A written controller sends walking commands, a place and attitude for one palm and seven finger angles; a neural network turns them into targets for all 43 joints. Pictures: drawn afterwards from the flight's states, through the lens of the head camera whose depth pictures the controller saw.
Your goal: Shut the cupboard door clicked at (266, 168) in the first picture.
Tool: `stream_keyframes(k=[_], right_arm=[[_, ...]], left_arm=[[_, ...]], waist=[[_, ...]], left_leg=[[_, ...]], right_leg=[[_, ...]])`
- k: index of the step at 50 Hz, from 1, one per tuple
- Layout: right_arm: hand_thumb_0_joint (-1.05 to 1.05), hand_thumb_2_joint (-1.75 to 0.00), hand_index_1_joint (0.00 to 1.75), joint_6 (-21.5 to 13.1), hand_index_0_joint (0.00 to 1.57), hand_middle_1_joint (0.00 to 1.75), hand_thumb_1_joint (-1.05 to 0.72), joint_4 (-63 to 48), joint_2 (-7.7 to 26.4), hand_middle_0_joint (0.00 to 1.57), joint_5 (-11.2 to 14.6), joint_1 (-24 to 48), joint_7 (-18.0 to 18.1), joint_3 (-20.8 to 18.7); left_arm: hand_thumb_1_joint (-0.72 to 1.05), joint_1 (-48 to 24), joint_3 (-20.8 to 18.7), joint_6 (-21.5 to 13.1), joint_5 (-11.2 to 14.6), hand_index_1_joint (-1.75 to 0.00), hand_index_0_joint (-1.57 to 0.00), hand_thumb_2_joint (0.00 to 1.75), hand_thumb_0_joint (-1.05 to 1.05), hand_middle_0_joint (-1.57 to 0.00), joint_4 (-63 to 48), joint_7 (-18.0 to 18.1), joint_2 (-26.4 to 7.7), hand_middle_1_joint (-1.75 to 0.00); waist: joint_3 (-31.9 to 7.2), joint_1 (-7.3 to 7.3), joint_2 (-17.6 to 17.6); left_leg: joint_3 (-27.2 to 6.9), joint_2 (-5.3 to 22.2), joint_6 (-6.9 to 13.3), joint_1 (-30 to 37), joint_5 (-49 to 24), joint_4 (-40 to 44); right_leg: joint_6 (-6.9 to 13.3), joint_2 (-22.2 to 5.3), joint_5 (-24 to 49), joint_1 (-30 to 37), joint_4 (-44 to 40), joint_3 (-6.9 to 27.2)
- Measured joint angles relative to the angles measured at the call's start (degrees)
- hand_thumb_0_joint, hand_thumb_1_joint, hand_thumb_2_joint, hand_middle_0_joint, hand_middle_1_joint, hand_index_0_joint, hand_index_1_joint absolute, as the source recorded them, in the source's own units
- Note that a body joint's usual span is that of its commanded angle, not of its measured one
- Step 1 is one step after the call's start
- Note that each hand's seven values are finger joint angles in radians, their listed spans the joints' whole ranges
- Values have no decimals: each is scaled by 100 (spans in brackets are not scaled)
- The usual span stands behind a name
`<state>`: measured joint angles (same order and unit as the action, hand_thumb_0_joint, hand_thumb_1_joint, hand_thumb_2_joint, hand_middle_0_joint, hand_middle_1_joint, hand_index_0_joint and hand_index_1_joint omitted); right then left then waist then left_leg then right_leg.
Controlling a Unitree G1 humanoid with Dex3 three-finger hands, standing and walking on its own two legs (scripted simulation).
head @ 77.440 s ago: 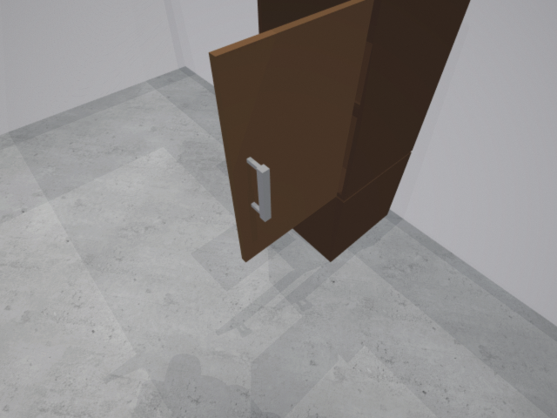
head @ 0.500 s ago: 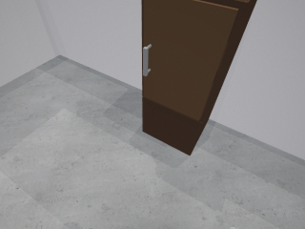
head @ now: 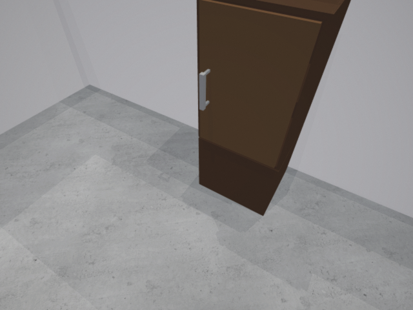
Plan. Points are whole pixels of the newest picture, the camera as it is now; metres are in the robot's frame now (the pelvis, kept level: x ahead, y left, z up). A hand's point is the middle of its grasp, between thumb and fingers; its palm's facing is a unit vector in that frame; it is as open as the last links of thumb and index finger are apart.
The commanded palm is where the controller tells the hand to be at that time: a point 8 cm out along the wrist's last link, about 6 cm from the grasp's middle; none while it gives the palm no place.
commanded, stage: let the arm hang, fingers relaxed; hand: left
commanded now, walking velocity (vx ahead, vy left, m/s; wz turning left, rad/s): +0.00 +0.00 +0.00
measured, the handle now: (205, 90) +0.90 +0.05 -0.06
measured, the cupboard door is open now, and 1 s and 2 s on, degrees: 0 0 0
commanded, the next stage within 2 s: look to check the result in 0.32 s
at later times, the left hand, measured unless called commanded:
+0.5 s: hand out of the picture -0.03 +0.15 -0.18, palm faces +0.04 -0.99 -0.16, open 7.4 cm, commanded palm none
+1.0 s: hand out of the picture -0.01 +0.15 -0.18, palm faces +0.04 -0.99 -0.15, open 7.4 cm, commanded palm none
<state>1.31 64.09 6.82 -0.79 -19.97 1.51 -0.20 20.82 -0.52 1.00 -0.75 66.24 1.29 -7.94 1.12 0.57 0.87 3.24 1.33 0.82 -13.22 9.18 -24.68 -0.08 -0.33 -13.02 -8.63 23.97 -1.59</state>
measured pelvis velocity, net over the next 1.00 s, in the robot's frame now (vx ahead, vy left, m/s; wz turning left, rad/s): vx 0.01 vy -0.01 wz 0.00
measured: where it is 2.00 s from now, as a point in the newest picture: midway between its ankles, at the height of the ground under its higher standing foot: outside the picture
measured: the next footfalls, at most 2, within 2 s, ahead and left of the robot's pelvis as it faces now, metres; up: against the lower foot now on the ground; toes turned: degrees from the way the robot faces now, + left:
none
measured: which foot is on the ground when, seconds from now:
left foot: down 0.00-1.00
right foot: down 0.00-1.00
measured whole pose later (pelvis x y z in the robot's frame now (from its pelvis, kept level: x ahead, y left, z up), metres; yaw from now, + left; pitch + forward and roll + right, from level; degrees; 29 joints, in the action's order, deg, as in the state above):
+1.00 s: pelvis +0.01 -0.01 +0.00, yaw +0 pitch -2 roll +0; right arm 0.6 63.9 6.7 -0.7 -18.0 1.8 -0.2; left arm 18.3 -0.7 0.0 -0.7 65.6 1.6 -6.8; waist 1.8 0.7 0.0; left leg 3.2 1.7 0.1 -12.3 10.0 -24.2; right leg 0.4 0.1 -13.9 -7.8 23.5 -1.6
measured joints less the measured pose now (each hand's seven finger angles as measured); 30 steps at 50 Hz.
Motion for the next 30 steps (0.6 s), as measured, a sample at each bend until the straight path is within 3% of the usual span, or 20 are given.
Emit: stream_keyframes(k=[12,30], right_arm=[[0,-90,30,-58,20,30,-91,-40,-106,20,-8,-25,23,-32],[0,-90,30,-56,20,30,-91,-40,4,20,7,44,26,-33]], left_arm=[[91,-113,-12,-69,-26,-30,-20,89,0,-20,-90,19,258,-30],[91,-77,-42,-84,-4,-30,-20,89,0,-20,-30,40,77,-29]], waist=[[-105,21,-71],[20,19,-61]], left_leg=[[12,-25,7,-66,-11,-18],[-1,31,-42,-18,31,-17]], right_leg=[[-8,-28,-39,-111,114,12],[34,30,-49,-38,49,6]])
